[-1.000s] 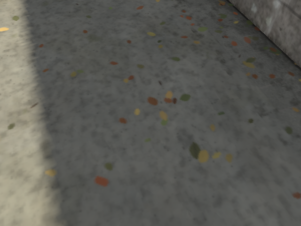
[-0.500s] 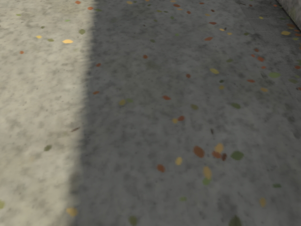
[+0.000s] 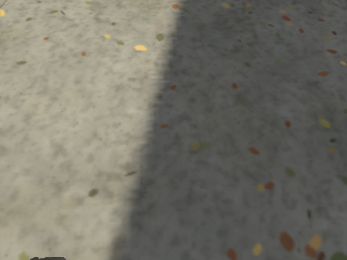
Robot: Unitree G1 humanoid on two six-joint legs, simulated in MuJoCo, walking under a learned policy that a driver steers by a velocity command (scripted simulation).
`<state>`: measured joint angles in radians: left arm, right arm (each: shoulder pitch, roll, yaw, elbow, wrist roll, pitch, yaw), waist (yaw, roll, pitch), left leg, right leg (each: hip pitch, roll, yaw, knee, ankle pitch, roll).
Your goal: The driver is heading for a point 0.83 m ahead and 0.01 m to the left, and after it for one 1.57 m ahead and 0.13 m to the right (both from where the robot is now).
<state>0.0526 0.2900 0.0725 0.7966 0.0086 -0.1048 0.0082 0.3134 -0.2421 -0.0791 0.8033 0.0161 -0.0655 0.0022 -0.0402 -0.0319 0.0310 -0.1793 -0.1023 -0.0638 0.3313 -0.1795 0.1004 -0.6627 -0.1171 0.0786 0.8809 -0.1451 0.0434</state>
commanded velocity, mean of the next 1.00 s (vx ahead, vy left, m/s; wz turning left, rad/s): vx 0.50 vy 0.00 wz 0.22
